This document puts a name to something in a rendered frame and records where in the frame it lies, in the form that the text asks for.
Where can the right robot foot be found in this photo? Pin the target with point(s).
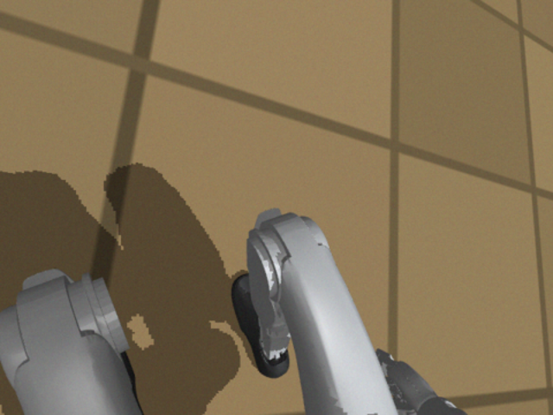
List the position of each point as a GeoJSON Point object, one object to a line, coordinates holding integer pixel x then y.
{"type": "Point", "coordinates": [248, 323]}

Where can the left robot foot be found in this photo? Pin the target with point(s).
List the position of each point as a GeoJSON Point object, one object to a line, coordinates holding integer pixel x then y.
{"type": "Point", "coordinates": [131, 375]}

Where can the right robot arm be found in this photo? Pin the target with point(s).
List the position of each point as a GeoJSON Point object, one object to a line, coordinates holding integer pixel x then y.
{"type": "Point", "coordinates": [439, 406]}

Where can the right robot hand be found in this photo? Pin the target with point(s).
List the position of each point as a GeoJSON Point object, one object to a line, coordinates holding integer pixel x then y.
{"type": "Point", "coordinates": [409, 389]}

